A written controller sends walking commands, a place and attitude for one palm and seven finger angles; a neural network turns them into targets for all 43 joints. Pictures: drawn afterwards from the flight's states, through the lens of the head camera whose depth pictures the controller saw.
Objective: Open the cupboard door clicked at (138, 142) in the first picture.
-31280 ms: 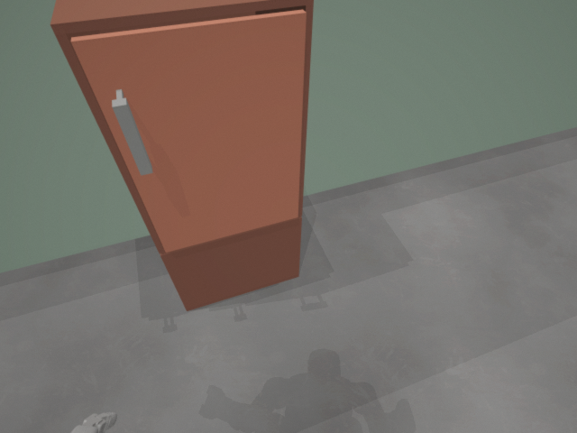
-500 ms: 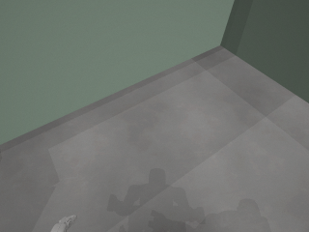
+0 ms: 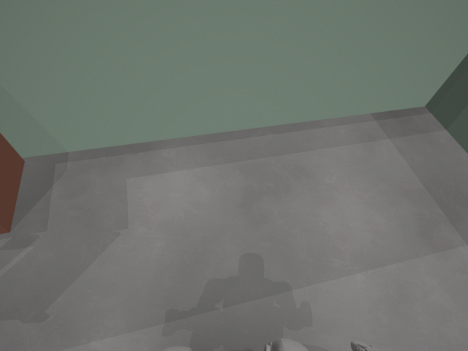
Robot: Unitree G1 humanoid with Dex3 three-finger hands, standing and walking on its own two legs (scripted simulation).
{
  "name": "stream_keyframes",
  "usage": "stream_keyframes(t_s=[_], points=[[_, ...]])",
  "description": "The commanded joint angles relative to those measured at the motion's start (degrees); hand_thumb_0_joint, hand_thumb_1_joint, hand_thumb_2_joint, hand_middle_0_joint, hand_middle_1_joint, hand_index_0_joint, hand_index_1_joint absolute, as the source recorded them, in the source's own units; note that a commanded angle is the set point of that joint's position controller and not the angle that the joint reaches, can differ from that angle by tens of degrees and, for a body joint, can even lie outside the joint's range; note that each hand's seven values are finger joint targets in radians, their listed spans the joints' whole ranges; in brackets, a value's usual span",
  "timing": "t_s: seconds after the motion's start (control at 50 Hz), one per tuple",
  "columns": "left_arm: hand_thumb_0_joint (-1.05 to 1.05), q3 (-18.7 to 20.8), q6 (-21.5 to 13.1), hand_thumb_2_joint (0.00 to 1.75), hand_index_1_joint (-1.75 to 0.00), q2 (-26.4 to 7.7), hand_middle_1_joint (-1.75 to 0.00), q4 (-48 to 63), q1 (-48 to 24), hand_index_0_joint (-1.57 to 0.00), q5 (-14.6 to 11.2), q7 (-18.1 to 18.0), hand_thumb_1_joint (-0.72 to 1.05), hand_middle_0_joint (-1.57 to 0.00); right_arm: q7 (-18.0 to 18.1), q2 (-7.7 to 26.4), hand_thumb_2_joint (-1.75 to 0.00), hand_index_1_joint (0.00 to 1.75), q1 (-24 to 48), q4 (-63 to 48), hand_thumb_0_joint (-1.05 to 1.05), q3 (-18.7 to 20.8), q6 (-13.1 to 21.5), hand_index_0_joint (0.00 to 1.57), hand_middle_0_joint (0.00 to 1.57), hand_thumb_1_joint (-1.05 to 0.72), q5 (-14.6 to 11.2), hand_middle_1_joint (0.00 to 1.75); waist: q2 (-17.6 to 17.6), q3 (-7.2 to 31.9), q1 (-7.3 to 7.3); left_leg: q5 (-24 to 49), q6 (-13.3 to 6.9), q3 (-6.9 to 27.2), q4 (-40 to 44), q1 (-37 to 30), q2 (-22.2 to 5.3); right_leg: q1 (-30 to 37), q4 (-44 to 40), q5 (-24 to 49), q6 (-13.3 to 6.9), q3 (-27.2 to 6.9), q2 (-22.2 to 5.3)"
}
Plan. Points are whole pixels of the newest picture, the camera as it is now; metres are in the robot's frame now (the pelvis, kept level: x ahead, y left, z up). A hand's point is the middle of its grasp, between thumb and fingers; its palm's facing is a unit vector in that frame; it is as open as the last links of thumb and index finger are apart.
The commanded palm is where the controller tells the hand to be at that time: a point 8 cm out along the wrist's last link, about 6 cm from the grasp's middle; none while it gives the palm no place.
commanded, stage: turn to face it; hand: left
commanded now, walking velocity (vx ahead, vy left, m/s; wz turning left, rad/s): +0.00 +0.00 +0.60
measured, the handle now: out of the picture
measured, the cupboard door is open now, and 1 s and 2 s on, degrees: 43 43 43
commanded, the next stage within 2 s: take the last steps up to it in 1.68 s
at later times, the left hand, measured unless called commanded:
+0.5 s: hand out of the picture +0.04 +0.16 -0.15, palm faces +0.31 -0.92 -0.25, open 7.3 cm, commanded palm none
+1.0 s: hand out of the picture +0.01 +0.18 -0.15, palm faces +0.57 -0.76 -0.31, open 7.3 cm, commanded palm none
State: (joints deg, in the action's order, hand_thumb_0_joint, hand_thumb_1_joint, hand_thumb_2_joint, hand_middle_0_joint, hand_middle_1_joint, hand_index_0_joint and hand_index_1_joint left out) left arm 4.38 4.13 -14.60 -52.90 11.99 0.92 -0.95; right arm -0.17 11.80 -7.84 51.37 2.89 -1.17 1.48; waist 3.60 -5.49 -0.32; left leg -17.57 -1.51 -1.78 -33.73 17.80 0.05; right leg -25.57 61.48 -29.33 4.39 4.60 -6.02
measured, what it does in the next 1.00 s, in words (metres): steps on the spot, turning left: right foot, then left foot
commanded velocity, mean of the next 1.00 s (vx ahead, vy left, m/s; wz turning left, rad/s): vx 0.00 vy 0.00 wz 0.60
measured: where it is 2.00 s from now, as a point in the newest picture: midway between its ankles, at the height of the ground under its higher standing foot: outside the picture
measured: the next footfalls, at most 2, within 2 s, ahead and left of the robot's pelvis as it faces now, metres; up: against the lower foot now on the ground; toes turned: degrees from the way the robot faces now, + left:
right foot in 0.26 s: +0.07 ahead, -0.16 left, +0.00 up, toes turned +6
left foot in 0.62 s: +0.02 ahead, +0.10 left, +0.00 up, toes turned +27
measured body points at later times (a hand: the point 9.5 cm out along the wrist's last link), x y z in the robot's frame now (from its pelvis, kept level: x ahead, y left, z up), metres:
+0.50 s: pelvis +0.02 -0.05 +0.01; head +0.07 -0.05 +0.46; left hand +0.02 +0.21 -0.13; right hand +0.17 -0.28 -0.14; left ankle -0.03 +0.08 -0.67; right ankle +0.03 -0.16 -0.73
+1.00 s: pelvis +0.04 -0.06 +0.00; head +0.08 -0.05 +0.44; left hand -0.02 +0.22 -0.12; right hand +0.25 -0.23 -0.15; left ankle -0.02 +0.07 -0.72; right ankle +0.12 -0.15 -0.73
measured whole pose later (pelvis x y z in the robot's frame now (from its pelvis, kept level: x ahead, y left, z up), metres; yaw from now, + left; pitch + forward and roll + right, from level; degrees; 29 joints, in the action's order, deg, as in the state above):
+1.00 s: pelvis +0.04 -0.06 +0.00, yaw +34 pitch +0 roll +1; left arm 3.6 1.1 -13.3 -49.0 9.9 1.2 -0.8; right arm -0.4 13.6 -9.7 53.0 4.3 -3.5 1.2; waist -1.8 -4.3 0.2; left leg -23.0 1.6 5.8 -41.9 22.3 1.9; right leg -17.5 34.3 -16.5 0.7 3.2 -2.8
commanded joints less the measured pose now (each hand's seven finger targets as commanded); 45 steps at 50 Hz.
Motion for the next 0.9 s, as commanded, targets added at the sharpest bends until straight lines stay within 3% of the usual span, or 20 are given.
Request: stream_keyframes(t_s=[0.0,0.12,0.16,0.2,0.22,0.24,0.26,0.3,0.36,0.48,0.54,0.56,0.58,0.6,0.62,0.64,0.66,0.72,0.84,0.88], points=[[0.00,0.71,-2.36,0.90,-0.30,-3.65,-0.30,6.12,-2.24,-0.20,0.01,0.46,0.90,-0.20,1.52,11.96,-0.90,0.30,-3.14,-2.67,0.00,2.62,0.77,0.20,0.20,-0.90,-0.15,0.30,-11.94,8.56,1.25,33.56,-7.31,14.04,11.98,-11.28,-13.29,-5.94,1.45,5.33,0.59,-4.57,0.26],[0.00,0.35,-2.44,0.90,-0.30,-3.08,-0.30,7.21,-3.45,-0.20,-0.27,0.38,0.90,-0.20,1.02,13.10,-0.90,0.30,-2.57,-2.54,0.00,3.34,0.01,0.20,0.20,-0.90,0.21,0.30,-13.91,7.19,1.44,24.12,-7.21,17.80,12.29,-5.82,-11.82,2.86,-15.26,4.29,0.17,-2.79,3.64],[0.00,0.53,-2.76,0.90,-0.30,-3.23,-0.30,6.52,-0.51,-0.20,-0.36,0.29,0.90,-0.20,0.87,13.30,-0.90,0.30,-0.40,-3.15,0.00,3.63,-0.34,0.20,0.20,-0.90,0.12,0.30,-13.43,7.17,-0.03,22.08,-6.42,18.91,10.56,-2.03,-10.78,9.39,-22.85,7.95,-0.19,-1.80,5.21],[0.00,1.09,-3.69,0.90,-0.30,-5.21,-0.30,5.70,3.92,-0.20,-0.24,0.04,0.90,-0.20,0.59,12.17,-0.90,0.30,1.24,-3.77,0.00,3.72,-0.38,0.20,0.20,-0.90,-0.56,0.30,-9.41,8.24,-2.59,15.62,-2.96,17.37,5.69,4.09,-6.90,20.16,-36.57,17.07,-0.72,-2.57,4.01],[0.00,2.02,-4.43,0.90,-0.30,-9.26,-0.30,5.39,5.96,-0.20,0.49,-0.50,0.90,-0.20,0.29,8.67,-0.90,0.30,0.36,-4.41,0.00,3.34,-0.32,0.20,0.20,-0.90,-1.12,0.30,1.85,10.16,-3.42,2.46,0.66,12.09,-3.87,12.54,-1.23,28.29,-44.39,16.26,-3.58,-13.31,-7.01],[0.00,2.66,-4.50,0.90,-0.30,-13.82,-0.30,5.81,5.96,-0.20,0.98,-0.79,0.90,-0.20,0.05,6.61,-0.90,0.30,1.02,-5.81,0.00,3.03,-0.26,0.20,0.20,-0.90,-1.11,0.30,15.74,8.82,-4.08,-17.63,4.13,3.35,-19.86,17.50,5.07,25.93,-47.23,23.20,-10.76,-27.34,-21.54],[0.00,1.99,-4.50,0.90,-0.30,-12.61,-0.30,6.13,4.95,-0.20,0.56,-0.98,0.90,-0.20,-0.21,8.94,-0.90,0.30,1.08,-5.30,0.00,3.33,-0.54,0.20,0.20,-0.90,-0.68,0.30,9.98,8.01,-3.15,-18.06,3.48,6.17,-30.82,16.01,1.41,19.91,-46.01,24.94,-14.18,-25.00,-22.80],[0.00,1.14,-4.29,0.90,-0.30,-7.85,-0.30,7.77,-2.51,-0.20,0.43,-1.25,0.90,-0.20,-0.82,7.74,-0.90,0.30,-1.31,-2.98,0.00,3.87,-1.89,0.20,0.20,-0.90,-0.58,0.30,9.34,5.41,0.90,-10.26,4.11,5.29,-37.75,15.00,-0.98,14.60,-46.19,19.80,-12.24,-16.39,-16.25],[0.00,0.42,-4.49,0.90,-0.30,-5.96,-0.30,8.09,-3.42,-0.20,0.44,-0.91,0.90,-0.20,-1.57,6.34,-0.90,0.30,-0.47,-2.51,0.00,2.90,-2.18,0.20,0.20,-0.90,-0.54,0.30,9.82,3.18,1.55,-6.66,5.41,1.79,-32.65,13.89,-1.96,14.82,-43.96,30.40,-10.21,-4.52,-12.05],[0.00,1.81,-4.56,0.90,-0.30,-9.79,-0.30,5.26,4.39,-0.20,0.89,-0.84,0.90,-0.20,-1.82,4.21,-0.90,0.30,4.15,-3.84,0.00,1.47,-1.09,0.20,0.20,-0.90,-1.06,0.30,7.89,7.13,-2.54,-9.30,4.99,-3.86,-10.16,8.29,-0.73,24.92,-36.41,47.46,-10.88,-1.24,-14.69],[0.00,2.18,-4.35,0.90,-0.30,-10.05,-0.30,4.93,3.58,-0.20,0.46,-0.39,0.90,-0.20,-1.54,5.44,-0.90,0.30,0.28,-3.20,0.00,1.65,-0.51,0.20,0.20,-0.90,-0.91,0.30,7.70,8.63,-0.27,-0.51,3.82,-4.83,1.98,-0.64,0.32,21.35,-30.27,45.29,-7.67,2.11,-13.89],[0.00,2.03,-4.18,0.90,-0.30,-9.59,-0.30,5.20,2.61,-0.20,-0.05,-0.18,0.90,-0.20,-1.45,7.27,-0.90,0.30,-3.02,-2.25,0.00,2.15,-0.18,0.20,0.20,-0.90,-0.74,0.30,3.22,10.41,2.03,7.62,3.04,-3.51,8.43,-8.49,-0.25,16.53,-24.35,41.07,-5.32,4.02,-12.96],[0.00,1.61,-3.83,0.90,-0.30,-6.52,-0.30,6.67,2.42,-0.20,-0.39,0.12,0.90,-0.20,-1.06,13.17,-0.90,0.30,-6.78,-1.74,0.00,3.56,0.31,0.20,0.20,-0.90,-0.21,0.30,-10.06,13.65,4.09,20.17,-1.73,11.35,11.10,-18.33,-11.58,4.46,-13.01,21.30,-1.63,6.64,-7.51],[0.00,0.12,-3.56,0.90,-0.30,-3.03,-0.30,9.17,-1.56,-0.20,-0.40,0.25,0.90,-0.20,-0.48,18.04,-0.90,0.30,-10.80,-1.25,0.00,4.88,0.10,0.20,0.20,-0.90,-0.21,0.30,-21.70,13.46,6.38,40.43,-9.43,26.62,12.62,-20.68,-23.29,-7.40,-1.38,-9.40,1.05,3.71,-1.18],[0.00,0.26,-2.86,0.90,-0.30,-4.65,-0.30,9.97,-4.19,-0.20,0.02,-0.04,0.90,-0.20,0.06,18.24,-0.90,0.30,-12.46,-0.23,0.00,4.64,-0.22,0.20,0.20,-0.90,-0.11,0.30,-15.20,13.80,6.73,40.09,-13.01,25.45,11.27,-19.56,-24.80,-8.89,3.79,-9.03,-0.10,-2.63,-1.54],[0.00,0.60,-2.62,0.90,-0.30,-4.55,-0.30,9.67,-5.21,-0.20,0.19,-0.14,0.90,-0.20,0.53,16.47,-0.90,0.30,-10.20,-0.85,0.00,4.12,0.04,0.20,0.20,-0.90,0.01,0.30,-12.75,11.81,5.73,30.68,-12.14,22.89,12.84,-15.54,-21.61,-9.07,5.00,-4.92,-0.38,-3.73,-1.65],[0.00,0.81,-2.48,0.90,-0.30,-3.94,-0.30,8.44,-4.96,-0.20,0.19,-0.08,0.90,-0.20,1.03,14.98,-0.90,0.30,-6.53,-1.97,0.00,3.85,0.17,0.20,0.20,-0.90,0.11,0.30,-15.55,9.65,4.17,25.73,-10.60,20.97,13.28,-11.87,-18.21,-8.80,4.79,-1.55,-0.22,-4.61,-1.61],[0.00,0.83,-2.14,0.90,-0.30,-4.00,-0.30,6.21,-1.48,-0.20,0.20,0.61,0.90,-0.20,1.16,12.42,-0.90,0.30,-1.07,-3.12,0.00,2.76,0.39,0.20,0.20,-0.90,0.09,0.30,-13.68,7.30,1.13,21.58,-7.01,14.78,13.97,-7.56,-13.12,-5.09,0.68,4.59,0.08,-4.29,-0.02],[0.00,0.51,-2.44,0.90,-0.30,-3.06,-0.30,6.61,-1.05,-0.20,-0.08,0.45,0.90,-0.20,0.74,13.42,-0.90,0.30,-0.57,-3.24,0.00,3.42,-0.26,0.20,0.20,-0.90,0.33,0.30,-12.77,6.95,0.98,15.03,-6.98,18.02,13.35,-2.97,-11.54,4.69,-16.97,4.42,-0.28,-2.14,3.78],[0.00,0.68,-2.94,0.90,-0.30,-3.45,-0.30,5.89,2.17,-0.20,-0.20,0.36,0.90,-0.20,0.58,13.37,-0.90,0.30,1.09,-3.80,0.00,3.65,-0.56,0.20,0.20,-0.90,0.01,0.30,-12.32,7.40,-0.60,14.22,-5.83,18.57,10.70,0.78,-10.12,11.93,-25.69,9.76,-0.56,-1.32,5.15]])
